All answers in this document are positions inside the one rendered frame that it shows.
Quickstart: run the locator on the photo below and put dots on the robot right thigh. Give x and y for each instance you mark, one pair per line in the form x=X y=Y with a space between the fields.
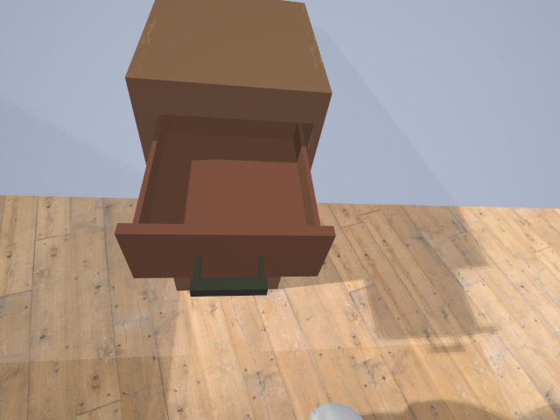
x=334 y=411

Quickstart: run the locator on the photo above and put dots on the handle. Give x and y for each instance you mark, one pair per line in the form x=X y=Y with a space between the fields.
x=228 y=286

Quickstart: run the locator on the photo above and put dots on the drawer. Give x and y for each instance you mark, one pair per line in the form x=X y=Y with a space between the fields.
x=228 y=190

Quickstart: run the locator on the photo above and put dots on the cabinet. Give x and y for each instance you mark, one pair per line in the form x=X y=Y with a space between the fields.
x=236 y=59

